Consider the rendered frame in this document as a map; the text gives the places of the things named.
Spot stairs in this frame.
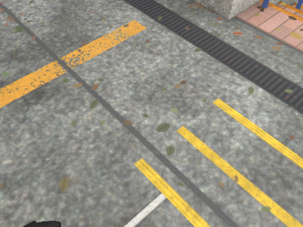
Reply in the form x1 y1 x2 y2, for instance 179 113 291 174
276 1 303 18

